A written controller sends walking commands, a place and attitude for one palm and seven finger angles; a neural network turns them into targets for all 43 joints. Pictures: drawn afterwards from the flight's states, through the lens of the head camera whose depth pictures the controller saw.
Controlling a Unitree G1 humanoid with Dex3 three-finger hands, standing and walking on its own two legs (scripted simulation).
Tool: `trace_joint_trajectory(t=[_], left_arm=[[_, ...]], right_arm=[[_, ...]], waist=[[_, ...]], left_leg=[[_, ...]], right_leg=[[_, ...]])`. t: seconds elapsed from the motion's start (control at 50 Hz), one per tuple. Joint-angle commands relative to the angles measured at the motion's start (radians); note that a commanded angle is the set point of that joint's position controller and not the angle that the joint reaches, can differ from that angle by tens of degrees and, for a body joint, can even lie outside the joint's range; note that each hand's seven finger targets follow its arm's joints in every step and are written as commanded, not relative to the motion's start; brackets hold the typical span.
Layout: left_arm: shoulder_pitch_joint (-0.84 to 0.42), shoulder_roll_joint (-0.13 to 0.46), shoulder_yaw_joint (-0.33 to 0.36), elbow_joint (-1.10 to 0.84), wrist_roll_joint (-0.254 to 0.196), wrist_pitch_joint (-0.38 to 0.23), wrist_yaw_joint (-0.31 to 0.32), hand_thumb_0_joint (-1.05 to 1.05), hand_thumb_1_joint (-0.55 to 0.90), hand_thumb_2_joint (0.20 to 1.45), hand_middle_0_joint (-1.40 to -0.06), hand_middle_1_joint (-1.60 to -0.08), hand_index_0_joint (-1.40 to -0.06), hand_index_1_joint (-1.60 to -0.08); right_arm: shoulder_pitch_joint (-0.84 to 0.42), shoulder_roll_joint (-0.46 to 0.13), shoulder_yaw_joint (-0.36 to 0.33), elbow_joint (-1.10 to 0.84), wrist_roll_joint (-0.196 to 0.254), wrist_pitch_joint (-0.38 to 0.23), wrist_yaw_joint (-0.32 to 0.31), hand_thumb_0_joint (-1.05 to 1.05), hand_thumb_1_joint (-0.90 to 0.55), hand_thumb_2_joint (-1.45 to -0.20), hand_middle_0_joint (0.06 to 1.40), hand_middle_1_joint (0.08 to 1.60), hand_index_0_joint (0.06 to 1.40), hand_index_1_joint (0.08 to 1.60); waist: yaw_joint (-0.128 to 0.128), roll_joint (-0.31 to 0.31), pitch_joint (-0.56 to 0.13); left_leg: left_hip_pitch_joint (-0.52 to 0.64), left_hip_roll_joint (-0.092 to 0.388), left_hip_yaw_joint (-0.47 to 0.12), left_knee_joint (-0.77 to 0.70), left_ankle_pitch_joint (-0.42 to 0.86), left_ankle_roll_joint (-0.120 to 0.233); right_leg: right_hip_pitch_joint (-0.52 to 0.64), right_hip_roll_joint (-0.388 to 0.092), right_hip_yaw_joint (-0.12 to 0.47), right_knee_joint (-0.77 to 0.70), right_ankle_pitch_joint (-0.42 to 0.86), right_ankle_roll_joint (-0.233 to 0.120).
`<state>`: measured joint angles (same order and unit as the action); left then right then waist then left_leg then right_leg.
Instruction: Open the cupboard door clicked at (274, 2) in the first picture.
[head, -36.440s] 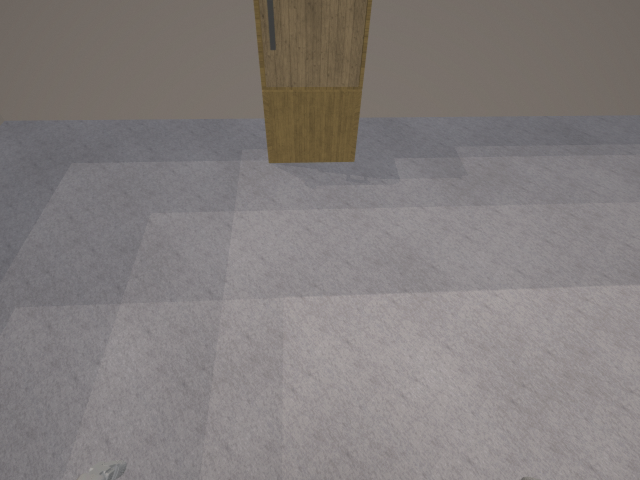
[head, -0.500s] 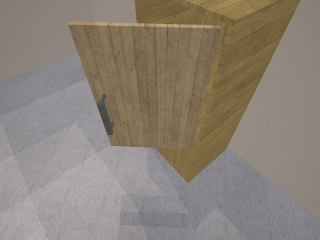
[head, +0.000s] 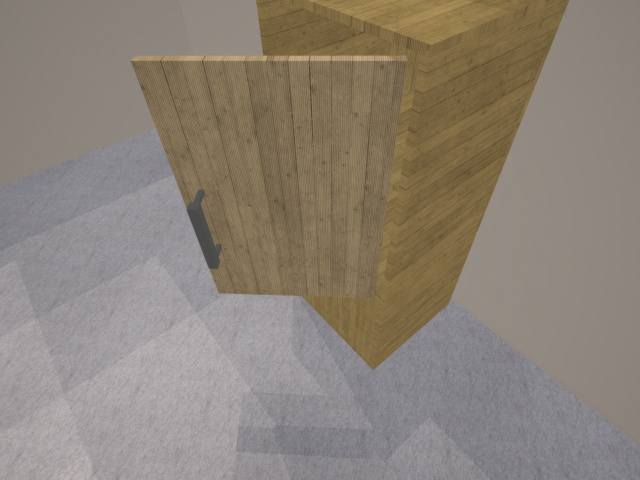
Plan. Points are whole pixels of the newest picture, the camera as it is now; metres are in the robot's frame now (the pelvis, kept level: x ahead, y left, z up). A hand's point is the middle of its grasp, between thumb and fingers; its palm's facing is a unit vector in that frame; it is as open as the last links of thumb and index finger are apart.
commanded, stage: come to a stop and stand still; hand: left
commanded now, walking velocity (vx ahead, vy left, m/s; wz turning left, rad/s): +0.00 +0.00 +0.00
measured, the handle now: (207, 230) +0.58 +0.27 -0.08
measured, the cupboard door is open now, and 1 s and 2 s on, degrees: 47 47 47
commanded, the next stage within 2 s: look again from close up in 0.78 s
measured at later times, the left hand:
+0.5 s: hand out of the picture +0.02 +0.16 -0.17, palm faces +0.03 -0.98 -0.20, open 7.3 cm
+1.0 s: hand out of the picture +0.05 +0.17 -0.17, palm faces +0.03 -0.98 -0.21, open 7.4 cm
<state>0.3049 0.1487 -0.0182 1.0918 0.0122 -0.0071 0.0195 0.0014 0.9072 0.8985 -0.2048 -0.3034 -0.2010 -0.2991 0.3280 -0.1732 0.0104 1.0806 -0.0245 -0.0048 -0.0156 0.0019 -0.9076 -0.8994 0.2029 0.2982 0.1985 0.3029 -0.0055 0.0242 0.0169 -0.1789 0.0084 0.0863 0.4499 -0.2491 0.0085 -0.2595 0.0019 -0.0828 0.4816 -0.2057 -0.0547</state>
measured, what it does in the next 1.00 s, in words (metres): stands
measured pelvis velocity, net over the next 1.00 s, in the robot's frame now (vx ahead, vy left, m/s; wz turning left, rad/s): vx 0.04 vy -0.01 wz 0.01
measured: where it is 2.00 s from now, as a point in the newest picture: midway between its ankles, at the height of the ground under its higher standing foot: outside the picture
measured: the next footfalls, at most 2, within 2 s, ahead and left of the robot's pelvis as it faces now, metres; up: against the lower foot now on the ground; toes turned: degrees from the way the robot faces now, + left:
none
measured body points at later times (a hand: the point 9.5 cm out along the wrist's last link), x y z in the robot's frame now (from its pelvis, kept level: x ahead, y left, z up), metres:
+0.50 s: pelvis +0.03 -0.01 +0.00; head +0.04 -0.02 +0.45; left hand +0.02 +0.21 -0.15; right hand +0.01 -0.21 -0.16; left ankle +0.00 +0.11 -0.74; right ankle +0.04 -0.08 -0.74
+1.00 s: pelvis +0.04 -0.01 +0.00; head +0.05 -0.02 +0.45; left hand +0.05 +0.22 -0.15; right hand +0.05 -0.23 -0.16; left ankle +0.00 +0.11 -0.74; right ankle +0.04 -0.08 -0.74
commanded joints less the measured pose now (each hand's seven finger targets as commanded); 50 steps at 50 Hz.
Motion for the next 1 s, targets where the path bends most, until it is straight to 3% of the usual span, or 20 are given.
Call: trace_joint_trajectory(t=[0.0,0.3,0.36,0.6,0.98], left_arm=[[0.014,0.126,0.026,-0.033,-0.005,-0.026,0.008,0.000,0.900,0.900,-0.200,-0.300,-0.200,-0.300],[0.037,0.096,0.020,0.009,-0.008,-0.035,0.015,0.000,0.900,0.900,-0.200,-0.300,-0.200,-0.300],[0.037,0.092,0.020,0.011,-0.006,-0.034,0.016,0.000,0.900,0.900,-0.200,-0.300,-0.200,-0.300],[0.024,0.115,0.027,0.000,-0.004,-0.036,0.017,0.000,0.900,0.900,-0.200,-0.300,-0.200,-0.300],[-0.005,0.143,0.034,-0.009,-0.002,-0.033,0.014,0.000,0.900,0.900,-0.200,-0.300,-0.200,-0.300]], right_arm=[[0.077,-0.060,-0.006,-0.003,0.006,-0.019,-0.002,0.000,-0.900,-0.900,0.200,0.300,0.200,0.300],[0.087,-0.035,-0.003,0.048,0.012,-0.032,-0.016,0.000,-0.900,-0.900,0.200,0.300,0.200,0.300],[0.076,-0.034,-0.004,0.049,0.012,-0.031,-0.018,0.000,-0.900,-0.900,0.200,0.300,0.200,0.300],[0.026,-0.060,-0.013,0.041,0.011,-0.031,-0.021,0.000,-0.900,-0.900,0.200,0.300,0.200,0.300],[-0.009,-0.086,-0.014,0.037,0.009,-0.031,-0.022,0.000,-0.900,-0.900,0.200,0.300,0.200,0.300]], waist=[[-0.005,-0.049,0.079],[0.008,-0.012,0.037],[0.009,-0.017,0.056],[0.007,-0.033,0.039],[0.011,-0.024,0.031]], left_leg=[[-0.067,0.065,-0.087,-0.093,-0.058,0.023],[-0.048,0.091,-0.093,-0.109,0.068,0.015],[-0.042,0.094,-0.090,-0.109,0.084,0.014],[0.005,0.099,-0.090,-0.109,0.127,0.013],[0.023,0.107,-0.094,-0.128,0.141,0.011]], right_leg=[[-0.034,-0.127,0.192,-0.190,-0.243,-0.008],[0.087,-0.125,0.147,-0.137,0.047,-0.006],[0.083,-0.123,0.139,-0.129,0.094,-0.004],[0.096,-0.127,0.138,-0.123,0.188,-0.003],[0.115,-0.127,0.137,-0.128,0.202,-0.005]])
